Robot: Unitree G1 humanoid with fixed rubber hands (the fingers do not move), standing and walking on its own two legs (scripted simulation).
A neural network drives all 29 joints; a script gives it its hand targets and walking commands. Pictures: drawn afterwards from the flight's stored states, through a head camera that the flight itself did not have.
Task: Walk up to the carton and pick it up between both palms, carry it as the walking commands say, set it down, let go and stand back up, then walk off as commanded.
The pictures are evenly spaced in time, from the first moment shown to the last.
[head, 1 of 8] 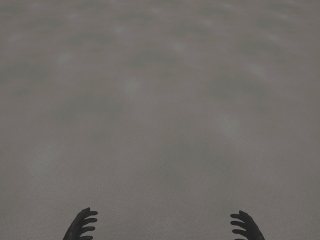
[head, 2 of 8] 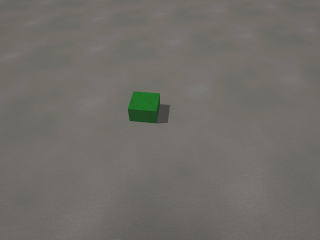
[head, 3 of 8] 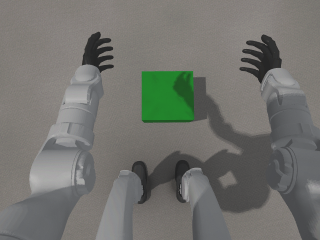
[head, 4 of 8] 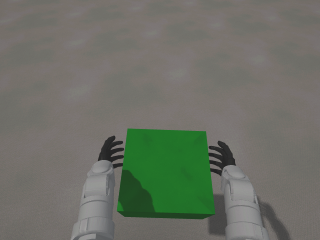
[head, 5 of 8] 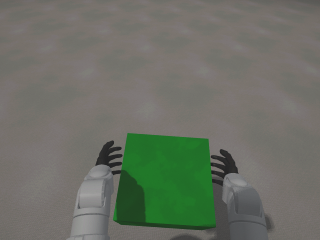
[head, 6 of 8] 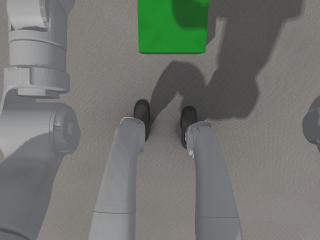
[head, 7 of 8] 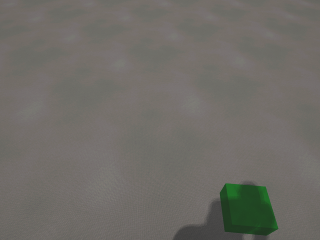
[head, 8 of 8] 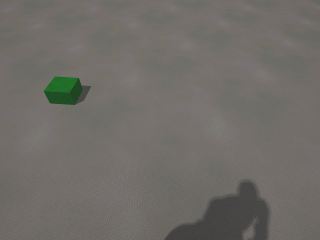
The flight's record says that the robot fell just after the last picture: no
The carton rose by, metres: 0.73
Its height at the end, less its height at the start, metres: +0.00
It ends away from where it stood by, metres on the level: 0.56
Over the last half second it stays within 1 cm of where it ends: yes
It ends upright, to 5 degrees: yes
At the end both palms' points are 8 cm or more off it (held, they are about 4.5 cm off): yes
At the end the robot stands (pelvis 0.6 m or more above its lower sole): yes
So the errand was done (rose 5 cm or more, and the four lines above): yes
